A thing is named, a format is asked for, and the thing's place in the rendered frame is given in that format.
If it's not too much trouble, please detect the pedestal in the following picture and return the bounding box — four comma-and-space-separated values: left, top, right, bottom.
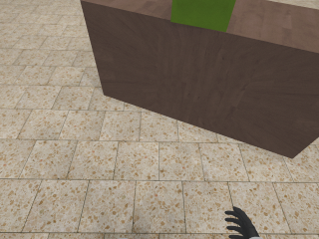
80, 0, 319, 159

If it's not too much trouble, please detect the carton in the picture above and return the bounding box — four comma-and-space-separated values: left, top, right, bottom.
170, 0, 236, 32

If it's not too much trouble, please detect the right robot hand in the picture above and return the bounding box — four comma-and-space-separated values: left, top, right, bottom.
224, 206, 260, 239

